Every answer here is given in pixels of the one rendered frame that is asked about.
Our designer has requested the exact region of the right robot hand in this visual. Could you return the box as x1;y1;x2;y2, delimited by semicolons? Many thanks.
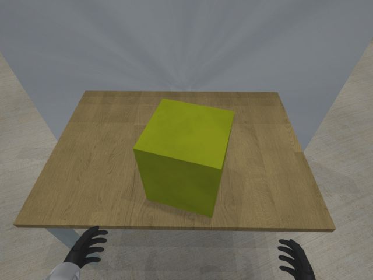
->
278;239;316;280

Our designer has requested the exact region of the robot left forearm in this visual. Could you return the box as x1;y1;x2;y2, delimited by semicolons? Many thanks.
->
44;262;80;280

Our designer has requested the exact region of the left robot hand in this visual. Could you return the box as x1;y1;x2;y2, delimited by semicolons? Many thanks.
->
63;226;108;269

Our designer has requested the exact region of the carton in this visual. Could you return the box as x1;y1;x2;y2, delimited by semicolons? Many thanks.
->
133;99;235;218

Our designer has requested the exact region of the table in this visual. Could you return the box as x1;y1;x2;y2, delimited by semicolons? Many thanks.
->
13;90;336;265

